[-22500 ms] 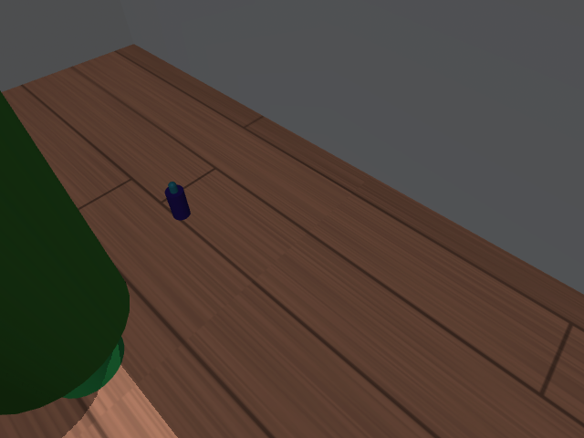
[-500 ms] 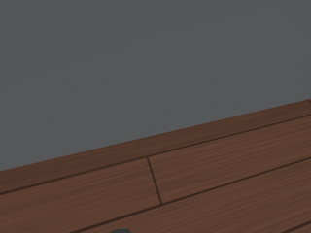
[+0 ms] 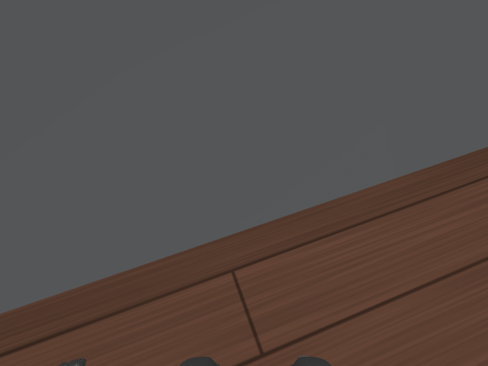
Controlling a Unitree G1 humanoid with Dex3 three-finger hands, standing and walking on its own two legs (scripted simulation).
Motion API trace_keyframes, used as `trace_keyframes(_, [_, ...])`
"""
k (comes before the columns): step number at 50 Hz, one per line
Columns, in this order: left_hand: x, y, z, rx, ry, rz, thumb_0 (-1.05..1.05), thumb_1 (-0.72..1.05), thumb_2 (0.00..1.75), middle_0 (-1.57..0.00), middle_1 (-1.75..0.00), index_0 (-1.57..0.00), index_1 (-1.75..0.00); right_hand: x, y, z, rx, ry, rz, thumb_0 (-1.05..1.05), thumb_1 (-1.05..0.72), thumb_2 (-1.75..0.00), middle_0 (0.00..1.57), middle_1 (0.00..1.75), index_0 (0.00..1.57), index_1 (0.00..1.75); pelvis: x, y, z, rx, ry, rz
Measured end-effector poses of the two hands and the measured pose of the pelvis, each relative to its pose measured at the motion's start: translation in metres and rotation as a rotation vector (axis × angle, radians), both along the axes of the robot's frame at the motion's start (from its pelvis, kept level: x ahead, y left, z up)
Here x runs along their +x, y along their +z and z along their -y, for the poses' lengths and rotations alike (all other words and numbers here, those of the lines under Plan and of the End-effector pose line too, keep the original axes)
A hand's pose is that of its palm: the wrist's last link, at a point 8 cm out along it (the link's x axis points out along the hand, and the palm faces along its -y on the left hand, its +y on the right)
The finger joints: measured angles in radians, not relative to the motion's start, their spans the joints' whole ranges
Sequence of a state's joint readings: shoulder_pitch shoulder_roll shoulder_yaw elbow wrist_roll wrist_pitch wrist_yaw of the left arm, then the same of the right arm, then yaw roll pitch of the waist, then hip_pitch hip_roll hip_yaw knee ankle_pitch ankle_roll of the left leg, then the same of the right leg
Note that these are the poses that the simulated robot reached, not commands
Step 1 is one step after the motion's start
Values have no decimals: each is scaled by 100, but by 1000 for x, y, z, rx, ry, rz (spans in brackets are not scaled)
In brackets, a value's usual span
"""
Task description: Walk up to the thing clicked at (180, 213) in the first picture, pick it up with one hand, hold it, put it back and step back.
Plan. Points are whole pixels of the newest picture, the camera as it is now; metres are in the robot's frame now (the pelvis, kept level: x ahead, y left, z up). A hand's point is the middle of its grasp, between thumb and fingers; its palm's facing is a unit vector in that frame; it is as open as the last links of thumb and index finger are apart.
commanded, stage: walk up
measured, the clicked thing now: out of the picture -0.53 +1.28 -0.66
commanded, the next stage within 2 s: stand in 0.82 s
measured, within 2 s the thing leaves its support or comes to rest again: neither
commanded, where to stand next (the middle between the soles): +0.13 +0.01 m, yaw +1 degrees
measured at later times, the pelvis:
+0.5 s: pelvis +0.05 +0.02 +0.01, yaw +0 degrees
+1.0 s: pelvis +0.06 +0.01 +0.02, yaw +0 degrees
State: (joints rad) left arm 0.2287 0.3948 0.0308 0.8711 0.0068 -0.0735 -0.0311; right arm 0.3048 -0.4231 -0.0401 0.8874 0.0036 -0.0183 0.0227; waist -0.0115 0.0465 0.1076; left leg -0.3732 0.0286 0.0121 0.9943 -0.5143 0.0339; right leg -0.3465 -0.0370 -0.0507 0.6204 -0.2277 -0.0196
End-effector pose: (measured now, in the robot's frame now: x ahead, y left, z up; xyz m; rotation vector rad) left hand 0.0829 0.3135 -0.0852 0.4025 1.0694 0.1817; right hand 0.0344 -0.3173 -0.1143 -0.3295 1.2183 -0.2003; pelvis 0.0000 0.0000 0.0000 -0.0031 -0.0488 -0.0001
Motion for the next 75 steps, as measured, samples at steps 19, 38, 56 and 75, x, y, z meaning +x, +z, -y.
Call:
trace_keyframes(19, [39,-35,-13,-78,66,-124,1,91,90,-20,-30,-20,-30,104,17,-40,-22,31,65,1,-90,-90,20,30,20,30,51,4,-23,-10,-2,-11])
trace_keyframes(38, [41,-11,-1,-71,105,-148,1,90,90,-20,-30,-20,-30,134,24,-37,23,25,73,1,-90,-90,20,30,20,30,55,23,-15,-2,2,-2])
trace_keyframes(56, [53,-12,8,-65,69,-161,1,90,90,-20,-30,-20,-30,84,17,-26,20,-55,-50,1,-90,-90,20,30,20,30,61,25,-9,1,0,-18])
trace_keyframes(75, [82,-9,11,-69,62,-126,1,90,90,-20,-30,-20,-30,116,21,-26,17,-40,-4,1,-90,-90,20,30,20,30,79,26,-7,2,0,-23])
